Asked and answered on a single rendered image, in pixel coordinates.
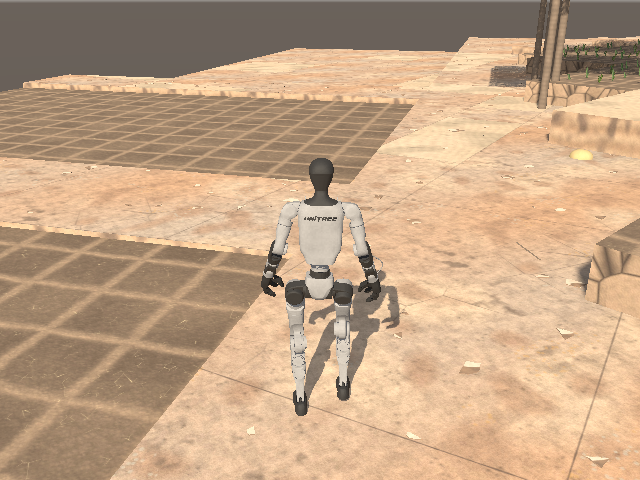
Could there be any robot shin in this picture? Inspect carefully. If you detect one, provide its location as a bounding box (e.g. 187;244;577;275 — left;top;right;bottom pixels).
290;336;306;402
336;321;350;386

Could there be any right robot upper arm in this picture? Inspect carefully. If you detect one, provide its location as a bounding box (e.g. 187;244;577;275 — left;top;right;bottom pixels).
342;202;369;257

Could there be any left robot hand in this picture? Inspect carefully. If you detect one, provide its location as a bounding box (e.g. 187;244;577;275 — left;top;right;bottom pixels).
261;275;284;297

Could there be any left robot shin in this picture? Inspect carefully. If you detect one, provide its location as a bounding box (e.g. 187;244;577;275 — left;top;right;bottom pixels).
290;336;306;402

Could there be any robot left forearm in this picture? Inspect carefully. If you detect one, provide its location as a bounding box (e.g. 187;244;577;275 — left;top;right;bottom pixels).
263;240;282;278

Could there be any left robot upper arm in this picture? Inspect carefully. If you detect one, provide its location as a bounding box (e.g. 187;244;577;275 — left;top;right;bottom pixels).
272;201;300;256

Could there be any right robot hand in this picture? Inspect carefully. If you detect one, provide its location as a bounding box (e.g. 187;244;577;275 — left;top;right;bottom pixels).
358;279;381;302

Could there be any right robot shin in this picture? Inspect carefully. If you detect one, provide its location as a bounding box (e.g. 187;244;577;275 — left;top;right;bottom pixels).
336;321;350;386

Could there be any robot right forearm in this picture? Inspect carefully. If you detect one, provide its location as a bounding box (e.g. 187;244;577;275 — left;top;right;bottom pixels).
358;241;378;283

